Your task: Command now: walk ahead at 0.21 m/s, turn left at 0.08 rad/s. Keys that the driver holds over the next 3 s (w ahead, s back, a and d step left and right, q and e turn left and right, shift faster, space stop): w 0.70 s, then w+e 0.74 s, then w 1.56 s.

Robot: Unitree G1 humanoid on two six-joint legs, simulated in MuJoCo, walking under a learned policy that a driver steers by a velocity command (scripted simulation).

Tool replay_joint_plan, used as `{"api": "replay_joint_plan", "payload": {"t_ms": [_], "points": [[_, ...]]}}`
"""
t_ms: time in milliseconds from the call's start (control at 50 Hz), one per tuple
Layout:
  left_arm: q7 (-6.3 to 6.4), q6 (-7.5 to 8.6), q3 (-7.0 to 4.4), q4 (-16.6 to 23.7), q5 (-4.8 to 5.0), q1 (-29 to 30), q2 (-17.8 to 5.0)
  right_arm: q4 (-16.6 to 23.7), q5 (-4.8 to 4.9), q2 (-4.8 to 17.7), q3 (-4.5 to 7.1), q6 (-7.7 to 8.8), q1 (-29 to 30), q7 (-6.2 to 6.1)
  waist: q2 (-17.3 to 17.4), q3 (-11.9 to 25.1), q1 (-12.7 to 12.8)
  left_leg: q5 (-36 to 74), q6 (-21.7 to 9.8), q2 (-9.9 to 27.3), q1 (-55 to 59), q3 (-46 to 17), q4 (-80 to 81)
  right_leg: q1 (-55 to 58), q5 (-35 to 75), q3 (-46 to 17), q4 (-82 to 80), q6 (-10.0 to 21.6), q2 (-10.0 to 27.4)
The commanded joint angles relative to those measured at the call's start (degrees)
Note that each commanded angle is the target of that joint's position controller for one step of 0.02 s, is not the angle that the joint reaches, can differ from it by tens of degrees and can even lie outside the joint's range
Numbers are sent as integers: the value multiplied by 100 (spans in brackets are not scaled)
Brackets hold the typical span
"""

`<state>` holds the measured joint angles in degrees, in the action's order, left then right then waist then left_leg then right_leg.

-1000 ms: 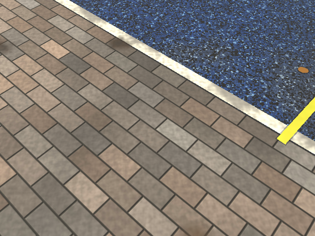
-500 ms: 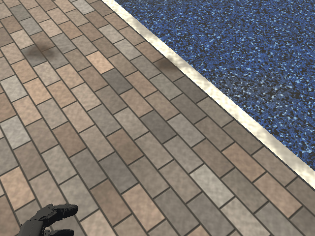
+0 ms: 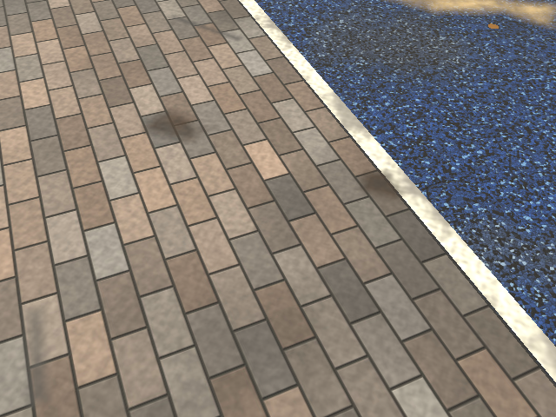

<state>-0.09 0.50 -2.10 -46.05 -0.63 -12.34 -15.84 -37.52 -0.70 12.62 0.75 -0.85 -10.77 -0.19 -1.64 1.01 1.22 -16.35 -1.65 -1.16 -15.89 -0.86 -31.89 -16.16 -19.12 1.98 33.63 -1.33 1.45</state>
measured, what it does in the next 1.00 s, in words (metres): walks ahead: right foot, then left foot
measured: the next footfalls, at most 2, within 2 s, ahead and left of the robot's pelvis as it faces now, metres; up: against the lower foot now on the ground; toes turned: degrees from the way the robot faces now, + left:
right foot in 0.06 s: +0.03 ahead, -0.11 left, +0.00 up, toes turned -2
left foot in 0.48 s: +0.32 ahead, +0.16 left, +0.00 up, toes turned +2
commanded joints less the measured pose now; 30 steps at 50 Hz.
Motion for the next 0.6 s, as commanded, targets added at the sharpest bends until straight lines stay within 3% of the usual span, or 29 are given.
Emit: {"api": "replay_joint_plan", "payload": {"t_ms": [20,60,80,100,120,140,160,180,200,260,320,360,400,440,460,480,500,520,540,560,580,600], "points": [[-45,234,-123,403,108,258,-489,218,97,1113,338,76,-234,-61,1174,-376,-192,-2145,-892,1344,131,-2016,1604,-558,-317,83,71,320,-98],[-101,364,-120,249,117,-126,-436,281,146,992,315,145,-25,-72,969,-339,28,-1539,-887,1270,-55,-1958,1255,-113,-241,-131,-361,669,22],[-136,408,-150,134,103,-334,-533,417,151,868,288,188,231,-60,644,-310,134,-1191,-727,981,-276,-1503,932,118,-386,-338,-628,827,125],[-153,447,-213,29,102,-537,-721,555,152,725,257,250,401,-32,-22,-339,171,-968,-466,466,-686,-763,183,415,-865,-879,-1067,993,432],[-157,463,-280,-73,110,-881,-950,691,168,597,241,343,524,-9,-952,-317,236,-722,-181,-69,-1462,23,-954,1085,-1219,-1992,-1694,1299,1019],[-150,452,-318,-45,101,-978,-1099,755,218,772,293,429,593,-1,-1277,-573,298,-1040,-97,-88,-2436,175,-1563,1580,-913,-3074,-2058,1690,1752],[-114,463,-316,-58,69,-1253,-1034,803,258,909,340,497,818,9,-986,-686,504,-1777,-92,73,-3270,-86,-2421,2062,-299,-3536,-2133,1956,2107],[-75,492,-306,-67,76,-1374,-1003,788,278,850,344,545,769,38,-533,-593,459,-1642,-106,249,-3818,-282,-3001,2543,197,-3443,-1989,1965,2149],[-47,498,-295,-42,99,-1364,-968,744,251,743,318,562,697,75,-288,-412,412,-1234,-113,400,-4082,-323,-3206,2845,518,-3068,-1922,1840,2021],[-6,373,-192,51,115,-936,-701,731,190,629,298,562,786,218,-352,-442,276,-229,63,600,-3411,-31,-2390,2173,1217,-1760,-2281,1404,1391],[25,310,-222,101,119,-755,-886,763,177,335,182,563,986,323,-454,-481,309,784,194,397,-2020,336,-1118,1148,1507,-812,-2448,1181,914],[12,320,-291,39,165,-934,-1117,797,200,479,217,555,1074,328,-497,-482,356,1084,186,286,-1505,376,-604,1008,1493,-765,-2478,1169,1029],[-1,324,-327,-13,239,-973,-1191,829,231,667,276,549,1045,312,-550,-557,267,1159,52,295,-1296,295,-281,1110,1514,-834,-2427,1120,1260],[0,309,-348,-35,257,-871,-1230,726,206,882,389,547,629,267,-541,-410,-74,1162,-154,162,-654,377,8,1205,2524,-686,-1932,965,1287],[4,300,-329,-51,242,-880,-1161,539,178,1062,503,528,33,219,-434,-35,-389,1075,-292,21,155,481,62,1129,3358,-430,-1146,832,1090],[17,307,-256,-39,177,-906,-955,304,173,1268,623,500,-848,156,-280,501,-809,1030,-453,136,1351,362,-45,609,3458,-163,49,646,829],[27,331,-94,144,21,-1075,-450,184,71,1775,722,452,-1702,66,975,1308,-958,352,-919,1474,2896,-1523,215,-775,1479,87,2257,325,280],[17,454,-1,220,144,-1504,-165,190,24,1947,674,485,-1731,127,2182,1904,-612,-1179,-1550,2323,3445,-4353,1557,-2018,-1448,-659,3683,200,-456],[-23,511,-159,225,298,-1078,-774,214,100,1479,546,537,-1328,160,1411,1136,-638,-1948,-1351,2237,2887,-4178,1869,-2665,-1143,-922,4267,250,-84],[-51,538,-205,351,333,-584,-944,207,146,1270,470,561,-996,176,1019,441,-556,-1614,-1190,2087,2143,-3295,1855,-2827,-593,-729,4167,361,206],[-22,545,-190,366,245,-396,-845,205,104,1178,436,571,-671,198,573,181,-373,-894,-1096,1829,1471,-2658,1892,-2593,-80,-637,3894,378,445],[-10,515,-209,345,162,-413,-780,203,52,1043,403,596,-443,223,604,17,-189,-298,-1056,1563,985,-2147,1998,-2337,272,-659,3586,366,611]]}}
Over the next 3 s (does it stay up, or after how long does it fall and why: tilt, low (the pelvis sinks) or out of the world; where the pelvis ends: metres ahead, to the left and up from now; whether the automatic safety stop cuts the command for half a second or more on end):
stays up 1.45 -0.34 0.01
